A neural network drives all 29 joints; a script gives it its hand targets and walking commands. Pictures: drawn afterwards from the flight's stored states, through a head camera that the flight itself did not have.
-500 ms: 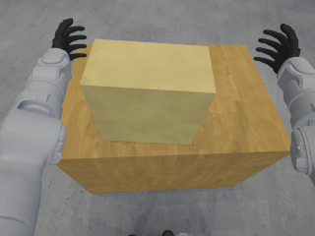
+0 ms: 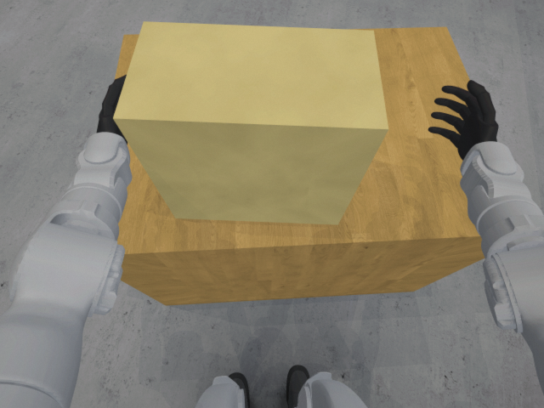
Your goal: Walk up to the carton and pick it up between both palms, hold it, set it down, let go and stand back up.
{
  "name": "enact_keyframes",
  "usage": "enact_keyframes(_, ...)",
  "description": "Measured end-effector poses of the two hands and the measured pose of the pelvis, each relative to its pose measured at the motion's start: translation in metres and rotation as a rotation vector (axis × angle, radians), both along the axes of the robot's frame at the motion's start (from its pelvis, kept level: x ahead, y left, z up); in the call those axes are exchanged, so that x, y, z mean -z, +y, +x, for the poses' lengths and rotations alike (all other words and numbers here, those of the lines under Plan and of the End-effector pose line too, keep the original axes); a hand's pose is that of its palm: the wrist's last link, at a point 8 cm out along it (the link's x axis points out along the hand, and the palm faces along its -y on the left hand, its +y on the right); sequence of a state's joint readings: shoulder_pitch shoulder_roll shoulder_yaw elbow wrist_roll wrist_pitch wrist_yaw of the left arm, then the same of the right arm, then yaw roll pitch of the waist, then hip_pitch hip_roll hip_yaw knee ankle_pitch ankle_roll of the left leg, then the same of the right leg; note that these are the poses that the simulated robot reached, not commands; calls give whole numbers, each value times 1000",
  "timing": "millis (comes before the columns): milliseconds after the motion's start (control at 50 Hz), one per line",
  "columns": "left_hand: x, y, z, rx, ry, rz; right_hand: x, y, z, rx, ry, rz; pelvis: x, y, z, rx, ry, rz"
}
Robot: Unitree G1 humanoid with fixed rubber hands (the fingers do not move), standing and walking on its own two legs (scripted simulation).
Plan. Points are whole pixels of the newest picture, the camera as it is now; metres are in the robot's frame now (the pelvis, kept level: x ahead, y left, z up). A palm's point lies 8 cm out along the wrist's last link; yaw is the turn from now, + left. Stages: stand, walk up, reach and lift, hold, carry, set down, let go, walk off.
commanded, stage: reach and lift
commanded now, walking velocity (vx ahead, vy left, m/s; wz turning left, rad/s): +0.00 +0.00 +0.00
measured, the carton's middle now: (257, 140) +0.51 +0.03 +0.00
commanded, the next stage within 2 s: none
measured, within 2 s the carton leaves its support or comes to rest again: neither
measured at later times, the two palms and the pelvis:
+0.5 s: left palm (116, 132) +0.49 +0.23 +0.05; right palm (459, 135) +0.46 -0.26 +0.07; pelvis -0.01 +0.00 -0.02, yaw +0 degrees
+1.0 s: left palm (127, 129) +0.49 +0.22 +0.05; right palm (437, 138) +0.46 -0.23 +0.06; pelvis +0.00 +0.02 -0.01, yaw -1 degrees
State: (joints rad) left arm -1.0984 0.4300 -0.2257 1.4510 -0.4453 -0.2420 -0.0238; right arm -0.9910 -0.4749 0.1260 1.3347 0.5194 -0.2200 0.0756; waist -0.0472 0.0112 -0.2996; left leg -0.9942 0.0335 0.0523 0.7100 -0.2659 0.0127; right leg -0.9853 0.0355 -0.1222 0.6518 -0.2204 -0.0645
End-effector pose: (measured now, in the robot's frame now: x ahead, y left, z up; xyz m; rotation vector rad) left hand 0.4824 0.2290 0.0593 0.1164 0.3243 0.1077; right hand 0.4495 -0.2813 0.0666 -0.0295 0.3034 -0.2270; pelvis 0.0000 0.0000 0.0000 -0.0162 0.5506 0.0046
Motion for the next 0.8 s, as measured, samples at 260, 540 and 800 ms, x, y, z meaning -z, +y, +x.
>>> enact_keyframes(260, 4, 2, 3, -16, -44, 7, 18, 10, 2, -4, -33, 5, 17, -1, -12, 2, 62, 4)
enact_keyframes(540, 6, 2, 5, -6, -54, -3, -1, 24, 11, -1, -47, 7, 22, 2, -10, -12, 48, -7)
enact_keyframes(800, 5, -1, 7, 17, -56, 4, 5, 46, 13, -8, -41, 27, 17, 14, -4, -14, 38, -25)
